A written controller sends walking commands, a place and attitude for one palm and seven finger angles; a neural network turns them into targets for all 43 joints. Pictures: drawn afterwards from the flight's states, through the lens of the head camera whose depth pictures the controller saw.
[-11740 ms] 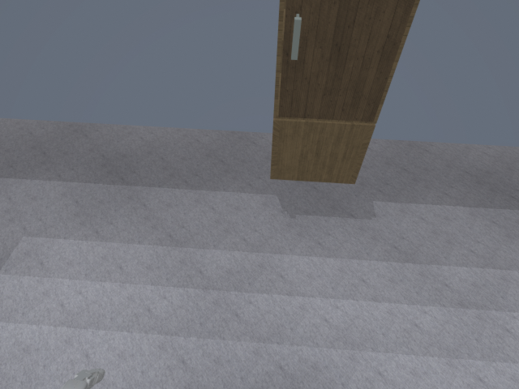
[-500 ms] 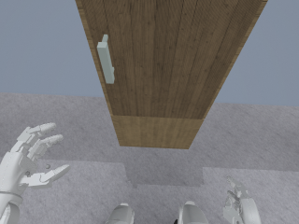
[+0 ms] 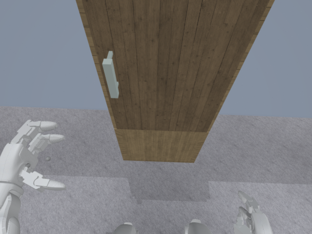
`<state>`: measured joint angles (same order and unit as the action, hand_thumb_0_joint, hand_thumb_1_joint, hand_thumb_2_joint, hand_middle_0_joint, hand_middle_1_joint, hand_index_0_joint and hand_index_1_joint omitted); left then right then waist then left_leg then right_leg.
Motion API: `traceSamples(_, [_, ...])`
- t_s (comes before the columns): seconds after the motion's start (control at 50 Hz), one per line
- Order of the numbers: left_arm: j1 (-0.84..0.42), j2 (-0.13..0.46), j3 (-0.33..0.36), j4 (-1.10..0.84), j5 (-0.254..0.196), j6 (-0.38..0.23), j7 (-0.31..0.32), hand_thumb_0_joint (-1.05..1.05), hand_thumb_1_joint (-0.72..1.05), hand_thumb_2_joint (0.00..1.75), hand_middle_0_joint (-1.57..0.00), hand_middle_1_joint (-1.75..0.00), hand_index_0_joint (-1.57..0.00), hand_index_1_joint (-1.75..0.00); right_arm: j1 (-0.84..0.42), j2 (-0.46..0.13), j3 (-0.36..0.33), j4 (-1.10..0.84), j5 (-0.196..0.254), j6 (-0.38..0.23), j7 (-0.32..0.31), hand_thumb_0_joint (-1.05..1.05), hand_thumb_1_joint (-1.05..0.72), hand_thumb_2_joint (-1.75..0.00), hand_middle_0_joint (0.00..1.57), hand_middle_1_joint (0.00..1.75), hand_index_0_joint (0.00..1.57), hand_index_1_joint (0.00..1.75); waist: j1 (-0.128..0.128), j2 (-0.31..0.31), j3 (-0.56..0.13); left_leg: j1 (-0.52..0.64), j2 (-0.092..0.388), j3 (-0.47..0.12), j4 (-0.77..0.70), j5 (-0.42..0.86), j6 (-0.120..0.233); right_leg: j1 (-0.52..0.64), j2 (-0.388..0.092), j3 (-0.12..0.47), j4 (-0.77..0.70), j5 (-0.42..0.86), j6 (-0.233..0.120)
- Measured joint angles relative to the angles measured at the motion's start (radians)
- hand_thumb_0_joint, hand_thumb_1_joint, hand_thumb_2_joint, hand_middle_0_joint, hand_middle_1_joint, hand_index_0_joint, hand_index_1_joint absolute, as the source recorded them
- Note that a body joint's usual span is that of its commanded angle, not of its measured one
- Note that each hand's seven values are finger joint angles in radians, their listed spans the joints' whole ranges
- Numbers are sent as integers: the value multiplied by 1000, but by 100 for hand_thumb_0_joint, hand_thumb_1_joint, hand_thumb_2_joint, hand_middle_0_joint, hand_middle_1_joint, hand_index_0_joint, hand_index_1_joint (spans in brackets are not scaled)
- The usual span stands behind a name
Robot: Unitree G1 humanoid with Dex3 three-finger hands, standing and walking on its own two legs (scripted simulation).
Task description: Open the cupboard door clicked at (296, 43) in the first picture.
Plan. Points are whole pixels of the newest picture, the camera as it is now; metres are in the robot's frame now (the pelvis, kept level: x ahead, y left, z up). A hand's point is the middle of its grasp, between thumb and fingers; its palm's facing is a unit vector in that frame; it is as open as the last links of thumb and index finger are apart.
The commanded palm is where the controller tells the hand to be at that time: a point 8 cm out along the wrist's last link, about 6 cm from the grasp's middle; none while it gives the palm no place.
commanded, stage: raise the hand with hooked fingers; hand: left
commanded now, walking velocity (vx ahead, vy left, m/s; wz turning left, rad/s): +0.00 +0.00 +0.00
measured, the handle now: (112, 75) +0.53 +0.18 +0.07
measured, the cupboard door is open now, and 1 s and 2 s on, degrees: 0 0 0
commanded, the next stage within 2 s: move the hooked fingers beside the handle in 0.80 s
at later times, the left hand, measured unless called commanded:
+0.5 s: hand (53, 137) +0.30 +0.26 +0.09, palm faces +0.05 -1.00 -0.03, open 14.0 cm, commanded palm +0.27 +0.31 +0.09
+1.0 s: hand (50, 139) +0.30 +0.26 +0.09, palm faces +0.06 -1.00 -0.02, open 14.0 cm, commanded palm +0.28 +0.31 +0.09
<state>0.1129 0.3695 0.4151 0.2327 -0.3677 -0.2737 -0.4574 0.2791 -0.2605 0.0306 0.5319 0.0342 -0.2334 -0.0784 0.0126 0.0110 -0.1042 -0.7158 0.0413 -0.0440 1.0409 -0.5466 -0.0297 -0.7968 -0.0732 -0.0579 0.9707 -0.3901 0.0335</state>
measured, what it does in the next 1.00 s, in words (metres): stands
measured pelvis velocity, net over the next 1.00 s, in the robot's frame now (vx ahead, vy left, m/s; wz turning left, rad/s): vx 0.00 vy -0.01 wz -0.01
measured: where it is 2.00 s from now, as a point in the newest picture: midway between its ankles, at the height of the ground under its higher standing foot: outside the picture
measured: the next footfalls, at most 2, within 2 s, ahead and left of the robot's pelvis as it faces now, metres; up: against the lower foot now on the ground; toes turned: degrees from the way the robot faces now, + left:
none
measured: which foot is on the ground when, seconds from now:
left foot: down 0.00-1.00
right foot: down 0.00-1.00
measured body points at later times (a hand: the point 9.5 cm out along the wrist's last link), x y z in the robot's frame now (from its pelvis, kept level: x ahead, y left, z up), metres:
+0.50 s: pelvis +0.01 -0.01 +0.02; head +0.06 -0.01 +0.46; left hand +0.29 +0.32 +0.09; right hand +0.15 -0.26 -0.07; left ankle -0.02 +0.13 -0.67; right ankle +0.05 -0.15 -0.67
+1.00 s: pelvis +0.00 -0.01 +0.02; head +0.05 -0.01 +0.46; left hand +0.29 +0.32 +0.09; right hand +0.15 -0.26 -0.07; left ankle -0.02 +0.13 -0.67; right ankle +0.05 -0.15 -0.67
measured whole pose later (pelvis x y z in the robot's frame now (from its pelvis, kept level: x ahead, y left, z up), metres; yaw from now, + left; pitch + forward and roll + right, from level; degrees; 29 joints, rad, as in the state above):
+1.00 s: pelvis +0.00 -0.01 +0.02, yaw +0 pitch +10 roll -1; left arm -0.10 0.39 0.44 0.46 -0.35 -0.27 -0.49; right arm 0.29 -0.27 0.04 0.54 0.04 -0.18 -0.11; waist 0.01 0.01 -0.08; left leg -0.62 0.04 -0.03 0.93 -0.49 -0.04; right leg -0.71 -0.07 -0.05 0.88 -0.35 0.02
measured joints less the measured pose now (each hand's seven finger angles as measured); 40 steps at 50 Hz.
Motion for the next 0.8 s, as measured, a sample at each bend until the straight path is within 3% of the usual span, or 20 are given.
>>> traceSamples(0.38, [-163,32,36,150,11,41,-25,-1,-50,30,-30,-120,-30,-120,13,-13,0,10,4,36,-18,1,-90,-90,21,30,20,30,-6,6,10,82,5,13,-99,37,-7,68,8,7,-77,26,-7])
traceSamples(0.8, [-162,18,35,183,15,4,-31,-2,-50,30,-30,-120,-30,-120,17,-7,-3,12,2,59,-19,1,-90,-90,20,30,20,30,-7,2,15,110,9,20,-125,51,-10,90,13,13,-96,39,-11])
